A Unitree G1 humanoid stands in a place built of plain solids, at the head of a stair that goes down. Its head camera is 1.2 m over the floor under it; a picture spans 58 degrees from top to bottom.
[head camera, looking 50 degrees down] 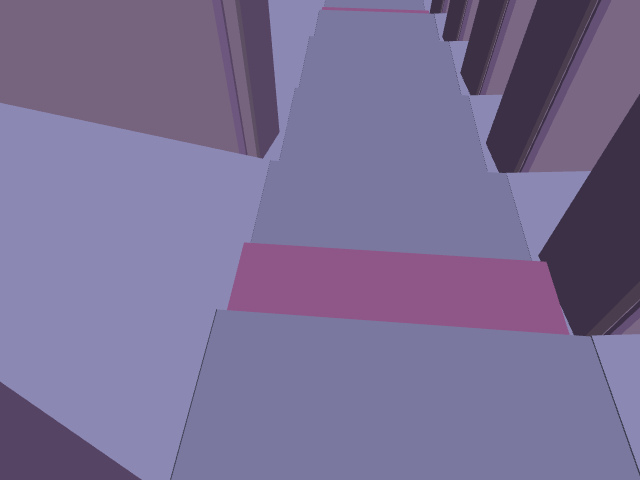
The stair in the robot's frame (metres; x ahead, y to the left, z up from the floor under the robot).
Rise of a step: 0.10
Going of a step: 0.49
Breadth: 1.16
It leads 5 degrees to the right of straight ahead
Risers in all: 3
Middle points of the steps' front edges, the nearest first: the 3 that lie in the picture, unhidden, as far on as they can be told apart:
0.67 -0.25 0.00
1.04 -0.28 -0.10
1.66 -0.33 -0.21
